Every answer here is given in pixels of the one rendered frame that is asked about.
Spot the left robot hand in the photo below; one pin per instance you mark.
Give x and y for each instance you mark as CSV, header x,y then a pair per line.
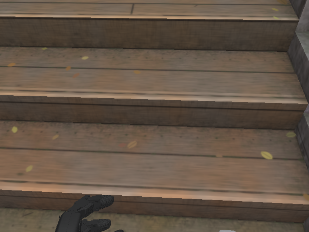
x,y
71,220

